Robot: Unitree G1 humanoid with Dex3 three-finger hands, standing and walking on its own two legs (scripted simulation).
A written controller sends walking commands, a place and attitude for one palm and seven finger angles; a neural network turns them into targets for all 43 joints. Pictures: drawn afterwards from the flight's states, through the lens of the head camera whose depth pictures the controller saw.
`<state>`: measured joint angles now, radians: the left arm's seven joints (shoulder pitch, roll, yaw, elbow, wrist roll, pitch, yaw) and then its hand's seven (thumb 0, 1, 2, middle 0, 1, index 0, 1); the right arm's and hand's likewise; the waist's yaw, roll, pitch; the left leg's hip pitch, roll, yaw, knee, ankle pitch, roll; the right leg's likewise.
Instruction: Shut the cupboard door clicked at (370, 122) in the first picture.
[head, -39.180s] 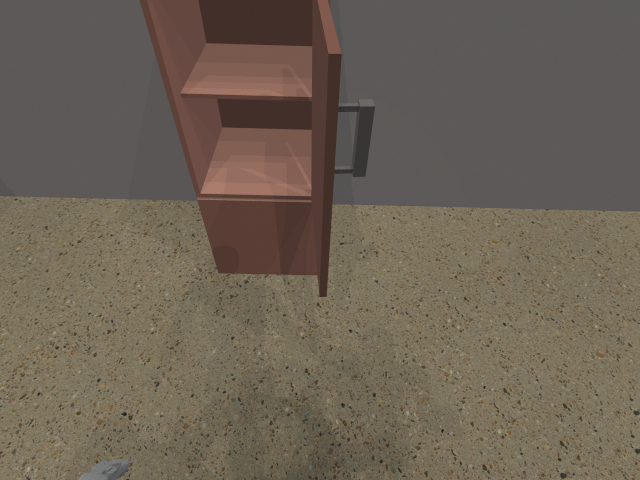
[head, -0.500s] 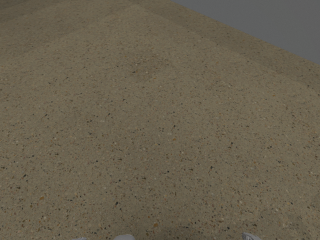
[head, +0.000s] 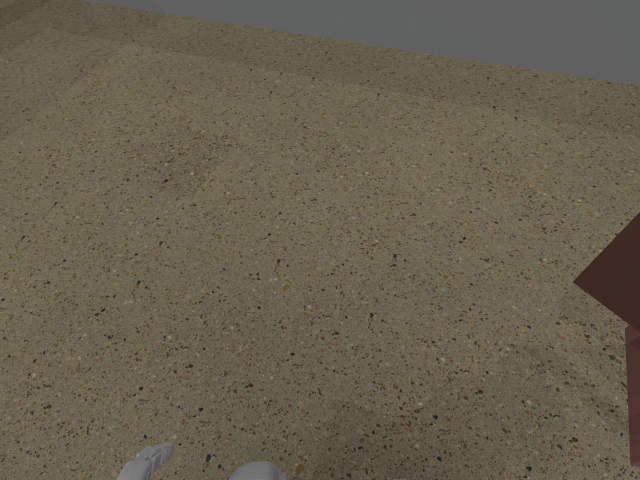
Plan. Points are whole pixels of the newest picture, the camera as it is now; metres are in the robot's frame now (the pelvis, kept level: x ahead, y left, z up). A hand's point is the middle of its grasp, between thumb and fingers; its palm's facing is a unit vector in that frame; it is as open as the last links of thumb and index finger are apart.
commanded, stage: turn to face it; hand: left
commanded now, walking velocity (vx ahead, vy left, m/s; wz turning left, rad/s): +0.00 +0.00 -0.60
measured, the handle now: out of the picture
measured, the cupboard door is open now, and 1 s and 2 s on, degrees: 59 59 59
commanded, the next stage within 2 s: take the last steps up to it in 1.38 s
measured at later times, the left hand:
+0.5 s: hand (184, 444) +0.18 +0.23 -0.16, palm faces -0.24 -0.95 -0.20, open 7.4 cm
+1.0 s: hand (269, 400) +0.24 +0.10 -0.14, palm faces -0.54 -0.80 -0.26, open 7.4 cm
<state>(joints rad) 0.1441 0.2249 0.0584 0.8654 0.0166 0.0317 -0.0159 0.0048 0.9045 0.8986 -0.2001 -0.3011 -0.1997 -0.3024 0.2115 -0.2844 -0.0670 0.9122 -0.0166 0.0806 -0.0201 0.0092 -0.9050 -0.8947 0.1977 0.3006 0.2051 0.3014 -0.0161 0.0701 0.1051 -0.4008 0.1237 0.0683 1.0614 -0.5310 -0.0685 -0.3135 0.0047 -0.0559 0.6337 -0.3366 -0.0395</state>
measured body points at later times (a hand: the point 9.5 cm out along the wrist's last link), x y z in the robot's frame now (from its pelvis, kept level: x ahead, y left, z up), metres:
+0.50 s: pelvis +0.04 +0.04 +0.02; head +0.10 +0.06 +0.46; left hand +0.19 +0.28 -0.14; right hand +0.07 -0.22 -0.11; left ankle +0.07 +0.15 -0.72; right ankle -0.04 -0.08 -0.64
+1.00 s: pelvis +0.05 -0.01 +0.02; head +0.08 -0.06 +0.46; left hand +0.27 +0.14 -0.12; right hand -0.04 -0.27 -0.13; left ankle +0.13 +0.13 -0.65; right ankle +0.00 -0.09 -0.73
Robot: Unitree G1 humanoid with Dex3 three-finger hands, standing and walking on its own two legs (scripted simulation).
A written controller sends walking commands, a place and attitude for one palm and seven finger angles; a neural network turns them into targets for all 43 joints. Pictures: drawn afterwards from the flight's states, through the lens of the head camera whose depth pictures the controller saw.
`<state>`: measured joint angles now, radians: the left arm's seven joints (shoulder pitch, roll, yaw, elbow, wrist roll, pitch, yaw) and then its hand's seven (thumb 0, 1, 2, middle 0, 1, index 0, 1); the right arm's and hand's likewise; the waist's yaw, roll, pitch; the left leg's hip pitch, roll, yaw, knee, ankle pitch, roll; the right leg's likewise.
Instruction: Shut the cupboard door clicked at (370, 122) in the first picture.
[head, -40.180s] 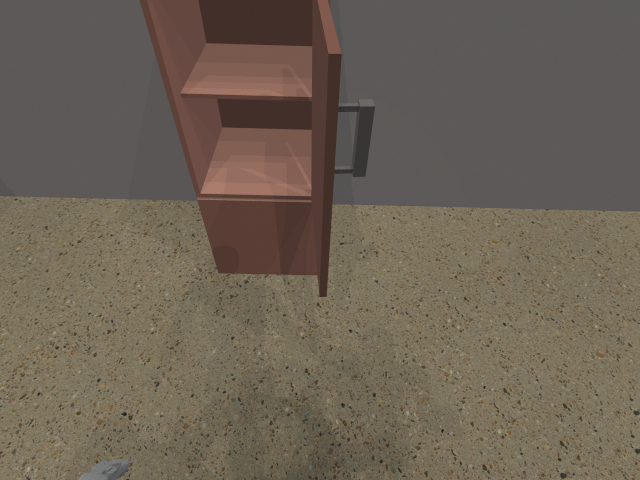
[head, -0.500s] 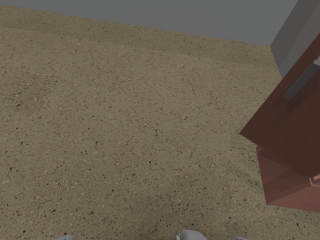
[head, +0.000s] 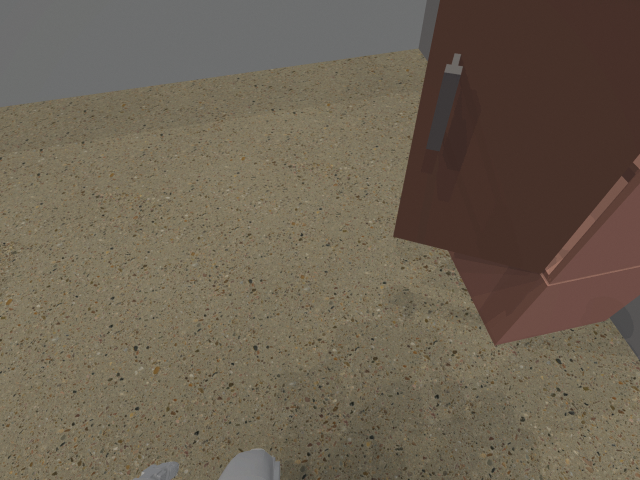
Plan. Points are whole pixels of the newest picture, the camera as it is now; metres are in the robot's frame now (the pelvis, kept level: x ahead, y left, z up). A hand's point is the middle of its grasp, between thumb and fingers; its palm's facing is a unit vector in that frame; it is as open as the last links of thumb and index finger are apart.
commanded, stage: turn to face it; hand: left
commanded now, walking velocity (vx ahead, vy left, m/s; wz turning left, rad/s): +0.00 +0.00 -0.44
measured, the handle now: (444, 103) +0.66 -0.18 +0.08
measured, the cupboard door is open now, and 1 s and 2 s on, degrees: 59 59 59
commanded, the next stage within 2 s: take the last steps up to it in 0.38 s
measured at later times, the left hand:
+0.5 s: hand (183, 474) +0.15 +0.21 -0.16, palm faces -0.20 -0.95 -0.25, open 7.4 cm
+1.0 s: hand (237, 470) +0.16 +0.14 -0.20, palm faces -0.28 -0.95 -0.14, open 7.4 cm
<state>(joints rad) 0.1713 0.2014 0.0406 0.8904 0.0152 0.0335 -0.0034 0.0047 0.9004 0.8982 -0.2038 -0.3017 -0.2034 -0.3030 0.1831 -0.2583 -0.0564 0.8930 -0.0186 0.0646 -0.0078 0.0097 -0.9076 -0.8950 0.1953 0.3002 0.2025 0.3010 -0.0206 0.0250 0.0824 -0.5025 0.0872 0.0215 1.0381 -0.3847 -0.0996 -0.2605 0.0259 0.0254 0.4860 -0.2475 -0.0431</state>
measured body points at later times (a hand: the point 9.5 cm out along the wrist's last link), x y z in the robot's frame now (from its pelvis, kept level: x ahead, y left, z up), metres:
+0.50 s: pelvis +0.02 +0.02 +0.00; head +0.06 +0.01 +0.44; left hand +0.16 +0.26 -0.14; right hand +0.02 -0.23 -0.15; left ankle +0.04 +0.15 -0.74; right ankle -0.02 -0.10 -0.71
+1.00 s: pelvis +0.10 -0.03 -0.01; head +0.13 -0.01 +0.44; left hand +0.17 +0.19 -0.18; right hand +0.08 -0.29 -0.14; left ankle +0.16 +0.07 -0.74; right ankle -0.01 -0.09 -0.71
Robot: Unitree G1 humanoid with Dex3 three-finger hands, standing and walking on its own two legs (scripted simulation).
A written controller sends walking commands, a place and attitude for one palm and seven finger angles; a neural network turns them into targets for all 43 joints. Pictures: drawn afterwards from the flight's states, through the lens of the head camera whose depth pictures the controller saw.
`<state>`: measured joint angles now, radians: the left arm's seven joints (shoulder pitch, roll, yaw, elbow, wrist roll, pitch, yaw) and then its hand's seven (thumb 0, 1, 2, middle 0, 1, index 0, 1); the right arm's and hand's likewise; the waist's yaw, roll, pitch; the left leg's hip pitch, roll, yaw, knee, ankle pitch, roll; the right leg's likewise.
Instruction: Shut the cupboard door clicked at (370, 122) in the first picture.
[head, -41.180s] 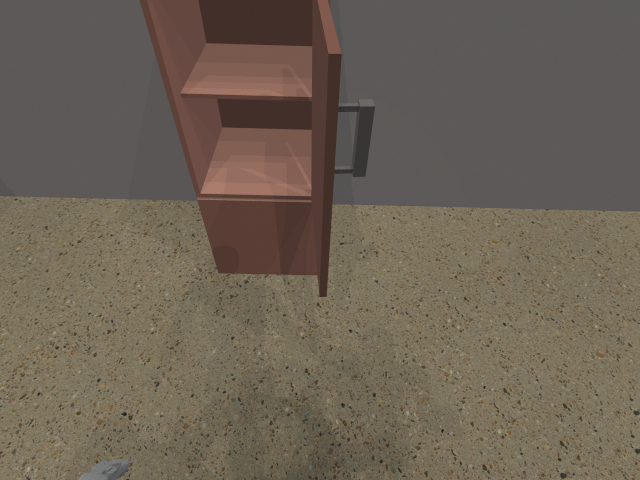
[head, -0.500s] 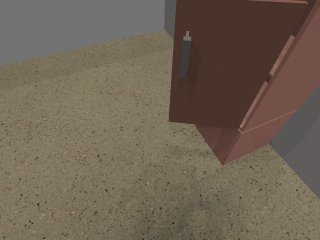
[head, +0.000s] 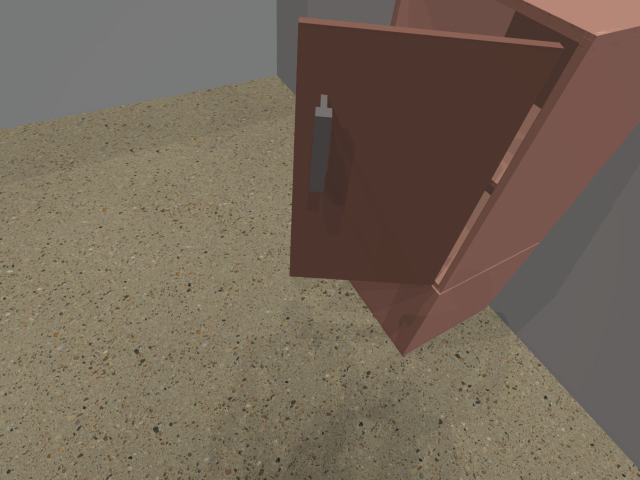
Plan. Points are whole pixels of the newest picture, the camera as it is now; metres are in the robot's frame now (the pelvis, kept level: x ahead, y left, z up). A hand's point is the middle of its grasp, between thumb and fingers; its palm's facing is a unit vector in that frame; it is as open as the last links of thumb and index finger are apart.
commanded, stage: take the last steps up to it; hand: left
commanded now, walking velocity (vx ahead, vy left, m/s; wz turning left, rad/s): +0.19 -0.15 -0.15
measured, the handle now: (320, 144) +0.58 +0.04 +0.09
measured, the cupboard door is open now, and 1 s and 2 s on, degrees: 59 59 59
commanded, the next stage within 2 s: come to a stop and stand still in 0.18 s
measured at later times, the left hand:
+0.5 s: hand (280, 408) +0.24 +0.07 -0.15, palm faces -0.12 -0.96 -0.23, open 7.4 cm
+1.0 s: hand out of the picture +0.14 +0.18 -0.17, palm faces +0.04 -0.97 -0.23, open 7.4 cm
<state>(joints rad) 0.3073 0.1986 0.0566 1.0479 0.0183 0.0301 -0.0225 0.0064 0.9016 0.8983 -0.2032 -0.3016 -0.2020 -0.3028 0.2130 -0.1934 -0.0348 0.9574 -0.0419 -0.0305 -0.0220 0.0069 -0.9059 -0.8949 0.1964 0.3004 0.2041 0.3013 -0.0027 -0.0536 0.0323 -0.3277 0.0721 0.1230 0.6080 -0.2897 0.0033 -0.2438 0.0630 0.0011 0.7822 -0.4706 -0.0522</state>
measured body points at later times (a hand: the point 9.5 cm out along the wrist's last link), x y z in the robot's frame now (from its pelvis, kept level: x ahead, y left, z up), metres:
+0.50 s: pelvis +0.12 -0.10 +0.01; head +0.18 -0.13 +0.45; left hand +0.25 +0.12 -0.13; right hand +0.09 -0.35 -0.16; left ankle +0.06 +0.06 -0.66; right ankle +0.17 -0.22 -0.73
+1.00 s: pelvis +0.10 -0.03 +0.01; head +0.14 +0.00 +0.46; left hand +0.14 +0.23 -0.15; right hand +0.17 -0.26 -0.12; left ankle +0.09 +0.07 -0.73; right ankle +0.09 -0.17 -0.68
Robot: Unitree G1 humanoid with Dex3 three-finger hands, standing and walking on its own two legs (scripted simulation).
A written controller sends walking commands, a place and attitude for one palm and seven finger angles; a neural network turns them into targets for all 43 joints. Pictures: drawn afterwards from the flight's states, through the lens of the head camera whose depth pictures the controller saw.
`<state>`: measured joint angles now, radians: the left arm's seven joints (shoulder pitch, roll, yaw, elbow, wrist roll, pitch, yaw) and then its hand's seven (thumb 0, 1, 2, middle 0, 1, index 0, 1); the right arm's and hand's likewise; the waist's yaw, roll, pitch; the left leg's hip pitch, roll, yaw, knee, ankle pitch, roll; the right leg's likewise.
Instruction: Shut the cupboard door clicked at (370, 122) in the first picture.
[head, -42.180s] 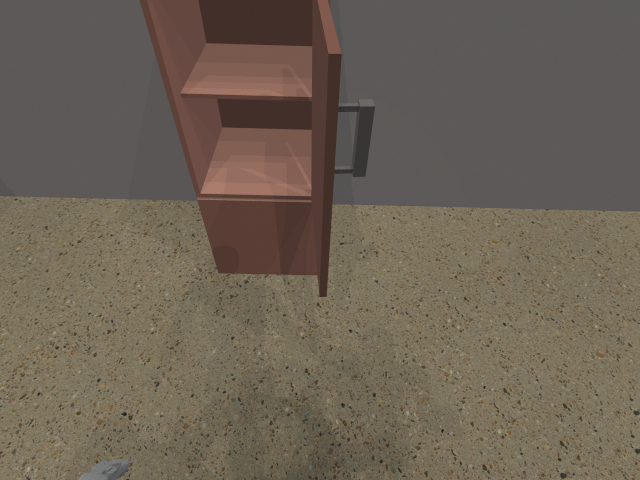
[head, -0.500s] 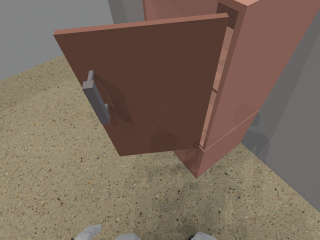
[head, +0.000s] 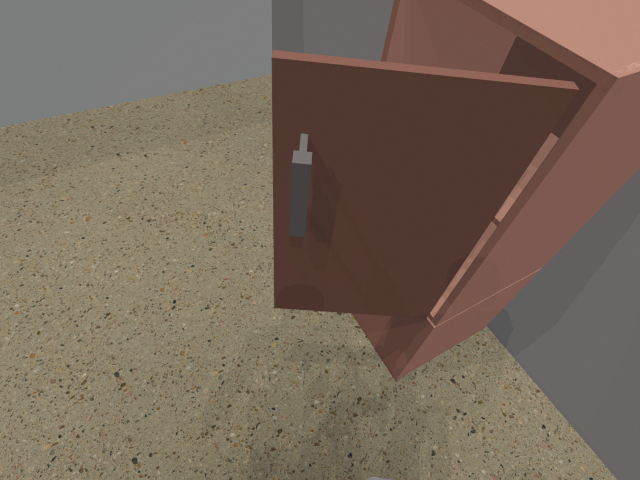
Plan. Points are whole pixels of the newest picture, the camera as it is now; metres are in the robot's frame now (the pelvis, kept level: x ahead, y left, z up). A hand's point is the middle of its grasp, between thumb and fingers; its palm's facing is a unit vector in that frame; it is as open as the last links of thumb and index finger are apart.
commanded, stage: come to a stop and stand still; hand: left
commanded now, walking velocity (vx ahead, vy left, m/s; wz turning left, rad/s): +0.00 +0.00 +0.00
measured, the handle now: (300, 186) +0.48 +0.08 +0.08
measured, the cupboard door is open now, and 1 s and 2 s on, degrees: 59 59 59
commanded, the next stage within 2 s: look again from close up in 0.70 s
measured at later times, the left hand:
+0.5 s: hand out of the picture -0.01 +0.17 -0.17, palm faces -0.02 -0.98 -0.20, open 7.3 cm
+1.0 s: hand out of the picture -0.04 +0.16 -0.18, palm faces +0.00 -0.98 -0.17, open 7.4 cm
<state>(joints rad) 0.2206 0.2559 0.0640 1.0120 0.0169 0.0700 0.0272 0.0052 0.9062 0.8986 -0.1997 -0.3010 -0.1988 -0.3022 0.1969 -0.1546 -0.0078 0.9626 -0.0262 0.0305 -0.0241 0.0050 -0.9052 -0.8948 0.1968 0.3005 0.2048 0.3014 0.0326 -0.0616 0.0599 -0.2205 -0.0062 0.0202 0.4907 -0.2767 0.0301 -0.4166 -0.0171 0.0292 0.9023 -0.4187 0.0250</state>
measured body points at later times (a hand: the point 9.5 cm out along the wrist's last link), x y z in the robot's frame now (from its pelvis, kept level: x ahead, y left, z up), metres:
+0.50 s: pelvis -0.03 +0.00 +0.01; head -0.03 +0.00 +0.46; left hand -0.01 +0.22 -0.16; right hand -0.07 -0.22 -0.16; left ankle -0.01 +0.10 -0.74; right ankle -0.07 -0.10 -0.74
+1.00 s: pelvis -0.03 +0.01 +0.00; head -0.04 +0.01 +0.45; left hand -0.04 +0.21 -0.16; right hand -0.02 -0.22 -0.16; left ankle -0.01 +0.10 -0.74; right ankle -0.07 -0.10 -0.74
